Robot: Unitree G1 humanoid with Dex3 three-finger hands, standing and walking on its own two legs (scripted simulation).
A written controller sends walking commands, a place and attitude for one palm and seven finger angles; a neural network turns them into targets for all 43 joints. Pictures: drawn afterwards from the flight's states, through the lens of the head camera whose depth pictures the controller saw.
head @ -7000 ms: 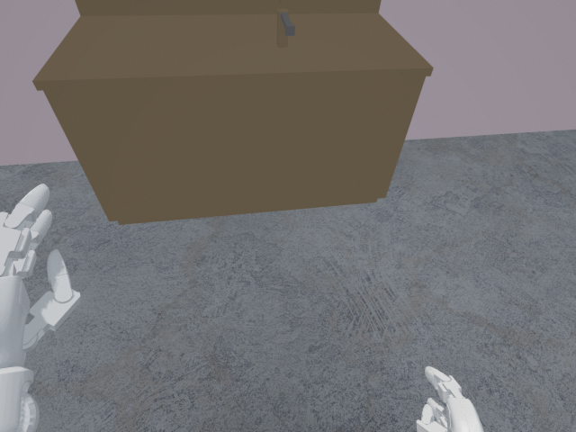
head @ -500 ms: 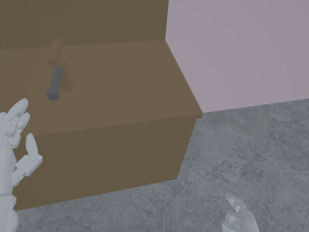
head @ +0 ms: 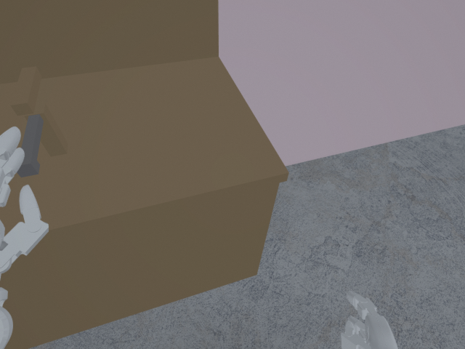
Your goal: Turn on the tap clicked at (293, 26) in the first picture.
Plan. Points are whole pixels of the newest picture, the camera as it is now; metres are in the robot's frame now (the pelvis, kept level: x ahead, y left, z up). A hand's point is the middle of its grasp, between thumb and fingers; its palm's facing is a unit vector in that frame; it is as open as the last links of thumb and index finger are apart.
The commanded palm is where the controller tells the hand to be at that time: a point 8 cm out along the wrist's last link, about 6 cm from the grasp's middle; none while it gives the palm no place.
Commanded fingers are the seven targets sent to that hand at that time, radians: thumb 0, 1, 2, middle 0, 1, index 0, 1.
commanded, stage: shuffle to correct the standing spot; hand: left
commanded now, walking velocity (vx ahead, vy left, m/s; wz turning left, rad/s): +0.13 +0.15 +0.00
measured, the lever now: (26, 165) +0.38 +0.39 +0.10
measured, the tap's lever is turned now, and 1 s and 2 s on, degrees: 0 0 0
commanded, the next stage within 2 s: come to a stop and stand still in 0.46 s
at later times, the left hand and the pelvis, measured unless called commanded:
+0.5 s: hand (55, 178) +0.28 +0.25 +0.20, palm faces +0.39 -0.81 -0.43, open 7.4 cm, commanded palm +0.23 +0.29 +0.20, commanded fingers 0.00 0.90 0.90 -0.20 -0.30 -0.20 -0.30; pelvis +0.07 +0.02 +0.02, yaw +0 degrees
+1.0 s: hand (40, 162) +0.31 +0.29 +0.19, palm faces +0.39 -0.84 -0.36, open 7.4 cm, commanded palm +0.26 +0.32 +0.20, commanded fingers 0.00 0.90 0.90 -0.20 -0.30 -0.20 -0.30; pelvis +0.09 +0.05 +0.02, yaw +0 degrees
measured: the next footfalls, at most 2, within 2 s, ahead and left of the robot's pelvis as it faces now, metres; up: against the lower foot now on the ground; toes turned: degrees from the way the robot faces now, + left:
right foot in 0.20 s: +0.11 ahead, -0.06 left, +0.00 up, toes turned +0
left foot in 0.56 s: +0.17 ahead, +0.19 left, +0.00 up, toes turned -1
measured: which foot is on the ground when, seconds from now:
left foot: down 0.00-0.20, up 0.22-0.54, down 0.56-1.00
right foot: up 0.00-0.18, down 0.20-1.00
